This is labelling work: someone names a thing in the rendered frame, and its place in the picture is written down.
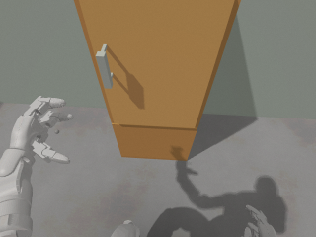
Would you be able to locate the cupboard door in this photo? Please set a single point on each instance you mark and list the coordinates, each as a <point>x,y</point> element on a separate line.
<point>161,54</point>

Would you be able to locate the left robot thigh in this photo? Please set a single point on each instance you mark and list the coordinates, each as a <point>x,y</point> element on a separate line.
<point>126,230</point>

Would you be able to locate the robot left shin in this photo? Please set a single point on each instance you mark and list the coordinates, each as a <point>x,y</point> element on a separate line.
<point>128,222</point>

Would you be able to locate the robot left hand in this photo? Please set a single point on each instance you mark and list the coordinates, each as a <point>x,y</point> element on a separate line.
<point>27,128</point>

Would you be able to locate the robot right hand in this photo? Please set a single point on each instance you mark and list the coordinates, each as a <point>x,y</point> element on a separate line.
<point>262,228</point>

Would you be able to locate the handle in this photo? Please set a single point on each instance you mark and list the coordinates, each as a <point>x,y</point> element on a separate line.
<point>106,74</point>

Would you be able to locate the left robot forearm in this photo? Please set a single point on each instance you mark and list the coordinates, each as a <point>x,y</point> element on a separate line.
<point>16,193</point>

